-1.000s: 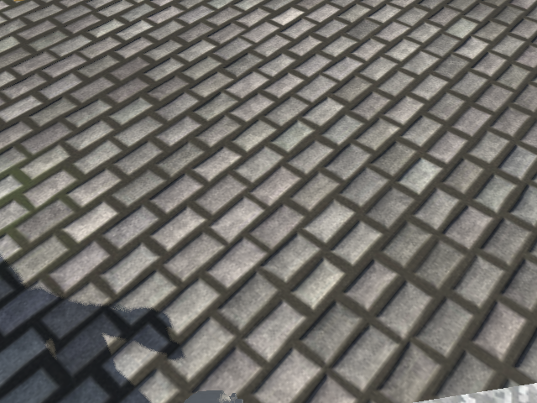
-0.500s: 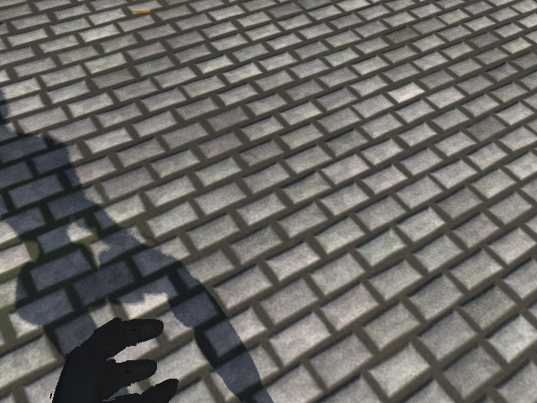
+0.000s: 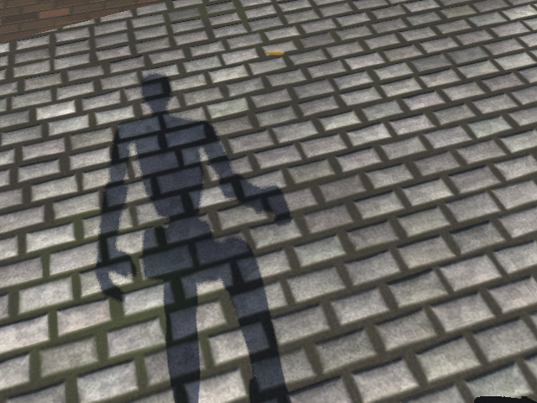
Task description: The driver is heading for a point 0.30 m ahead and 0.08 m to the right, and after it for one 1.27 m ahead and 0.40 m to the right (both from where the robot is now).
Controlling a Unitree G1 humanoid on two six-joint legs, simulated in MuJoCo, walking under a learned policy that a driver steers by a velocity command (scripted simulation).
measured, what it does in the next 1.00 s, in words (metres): walks ahead, turning right: left foot, then right foot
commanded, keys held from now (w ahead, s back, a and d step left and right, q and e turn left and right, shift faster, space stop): w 0.08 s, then w+e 0.06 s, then e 0.86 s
